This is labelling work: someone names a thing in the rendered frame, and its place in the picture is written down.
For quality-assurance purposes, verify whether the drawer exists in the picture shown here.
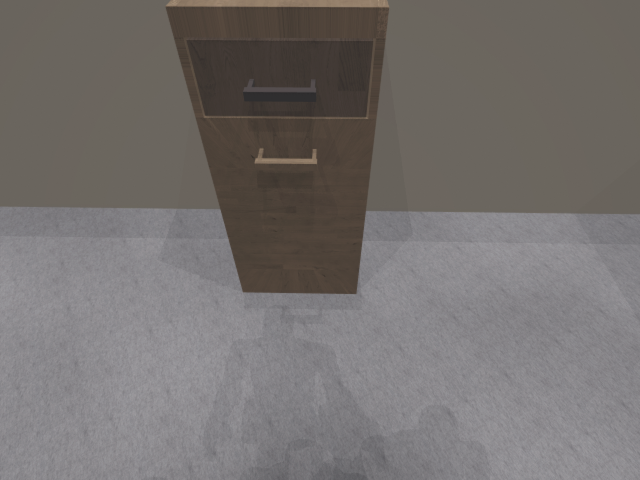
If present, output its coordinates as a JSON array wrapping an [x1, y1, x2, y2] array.
[[186, 37, 373, 117]]

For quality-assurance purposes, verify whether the cabinet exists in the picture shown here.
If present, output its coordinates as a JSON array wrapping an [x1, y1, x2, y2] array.
[[165, 0, 389, 294]]

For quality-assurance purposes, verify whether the handle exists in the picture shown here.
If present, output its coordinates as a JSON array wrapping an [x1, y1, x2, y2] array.
[[243, 79, 316, 102], [254, 158, 317, 171]]

